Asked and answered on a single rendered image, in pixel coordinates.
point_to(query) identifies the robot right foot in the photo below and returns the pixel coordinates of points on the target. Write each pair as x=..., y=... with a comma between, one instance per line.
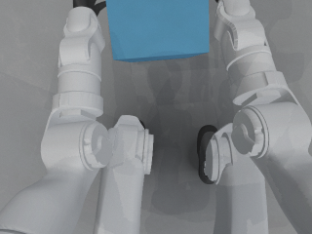
x=204, y=136

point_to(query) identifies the right robot forearm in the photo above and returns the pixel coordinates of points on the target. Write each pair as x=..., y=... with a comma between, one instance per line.
x=247, y=56

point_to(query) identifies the left robot hand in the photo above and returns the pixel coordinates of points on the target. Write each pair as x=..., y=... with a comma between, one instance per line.
x=90, y=4

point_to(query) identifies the left robot upper arm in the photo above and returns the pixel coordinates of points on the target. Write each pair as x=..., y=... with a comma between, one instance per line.
x=72, y=153

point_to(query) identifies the robot left thigh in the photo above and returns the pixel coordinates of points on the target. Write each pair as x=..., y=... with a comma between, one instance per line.
x=121, y=182

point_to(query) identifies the right robot upper arm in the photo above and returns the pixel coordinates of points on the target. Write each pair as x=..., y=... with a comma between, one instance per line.
x=276, y=136

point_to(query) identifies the carton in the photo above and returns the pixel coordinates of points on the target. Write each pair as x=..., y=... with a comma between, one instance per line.
x=147, y=30

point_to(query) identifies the left robot forearm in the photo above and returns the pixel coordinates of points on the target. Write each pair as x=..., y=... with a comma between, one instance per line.
x=79, y=70

